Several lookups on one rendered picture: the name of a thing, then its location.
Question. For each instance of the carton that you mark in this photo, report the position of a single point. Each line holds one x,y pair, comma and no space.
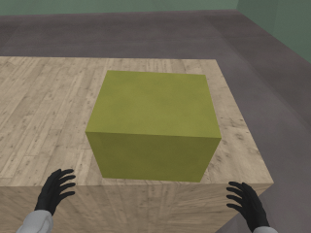
153,126

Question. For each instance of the robot left forearm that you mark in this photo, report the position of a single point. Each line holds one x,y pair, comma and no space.
39,221

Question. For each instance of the left robot hand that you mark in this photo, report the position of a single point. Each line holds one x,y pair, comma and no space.
50,195

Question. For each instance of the right robot hand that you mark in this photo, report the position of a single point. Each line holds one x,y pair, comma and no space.
251,209

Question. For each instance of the pedestal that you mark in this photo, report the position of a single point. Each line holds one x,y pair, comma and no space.
45,106

